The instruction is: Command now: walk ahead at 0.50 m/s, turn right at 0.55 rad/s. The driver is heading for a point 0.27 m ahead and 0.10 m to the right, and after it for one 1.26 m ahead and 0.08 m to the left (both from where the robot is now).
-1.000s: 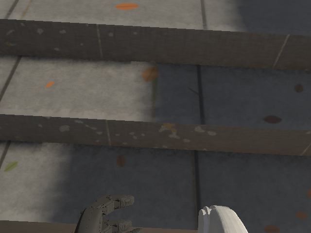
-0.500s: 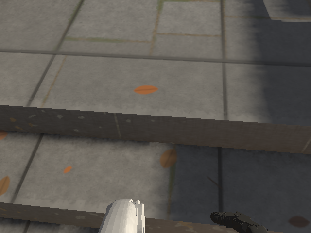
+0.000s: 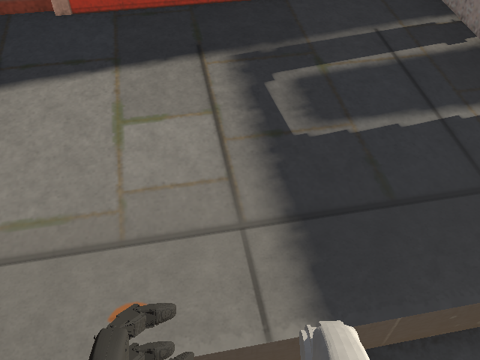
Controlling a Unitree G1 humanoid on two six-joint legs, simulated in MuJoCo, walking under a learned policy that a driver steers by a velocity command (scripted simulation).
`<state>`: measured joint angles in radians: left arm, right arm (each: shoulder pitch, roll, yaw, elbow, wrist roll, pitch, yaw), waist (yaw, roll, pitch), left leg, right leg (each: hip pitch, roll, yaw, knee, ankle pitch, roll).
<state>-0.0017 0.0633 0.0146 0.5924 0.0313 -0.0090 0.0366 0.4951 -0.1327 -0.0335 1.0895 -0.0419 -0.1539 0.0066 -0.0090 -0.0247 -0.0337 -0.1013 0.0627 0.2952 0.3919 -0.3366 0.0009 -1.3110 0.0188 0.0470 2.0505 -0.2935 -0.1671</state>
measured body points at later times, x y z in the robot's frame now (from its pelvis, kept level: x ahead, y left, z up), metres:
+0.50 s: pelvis +0.25 -0.05 +0.15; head +0.26 -0.07 +0.60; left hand +0.33 +0.20 +0.03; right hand +0.42 -0.26 +0.05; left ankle +0.32 +0.10 -0.26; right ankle +0.26 -0.09 -0.58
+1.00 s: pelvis +0.40 +0.00 +0.25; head +0.40 +0.00 +0.70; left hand +0.56 +0.24 +0.18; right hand +0.59 -0.23 +0.15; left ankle +0.46 +0.04 -0.42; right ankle +0.40 -0.16 -0.27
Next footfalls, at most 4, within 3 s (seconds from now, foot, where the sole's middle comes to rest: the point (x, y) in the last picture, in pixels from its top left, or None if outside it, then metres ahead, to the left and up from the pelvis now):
0.14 right None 0.29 -0.10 -0.62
0.78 left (224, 307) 0.51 0.05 -0.46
1.48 right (297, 258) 0.63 -0.12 -0.46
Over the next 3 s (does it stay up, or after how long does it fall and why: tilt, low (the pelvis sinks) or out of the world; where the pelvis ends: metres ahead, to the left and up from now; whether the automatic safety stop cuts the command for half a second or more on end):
stays up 0.65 -0.03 0.32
